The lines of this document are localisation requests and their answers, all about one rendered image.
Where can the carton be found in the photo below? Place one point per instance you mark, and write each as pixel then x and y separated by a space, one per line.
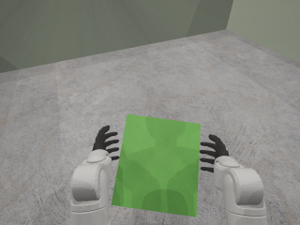
pixel 158 167

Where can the robot right forearm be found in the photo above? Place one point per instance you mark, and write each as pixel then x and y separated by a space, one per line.
pixel 243 192

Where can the left robot hand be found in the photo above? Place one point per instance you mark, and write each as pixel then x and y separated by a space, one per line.
pixel 100 143

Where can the robot left forearm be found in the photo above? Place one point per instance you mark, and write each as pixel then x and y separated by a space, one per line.
pixel 89 190

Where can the right robot hand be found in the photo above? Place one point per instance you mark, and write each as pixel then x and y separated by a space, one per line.
pixel 218 146

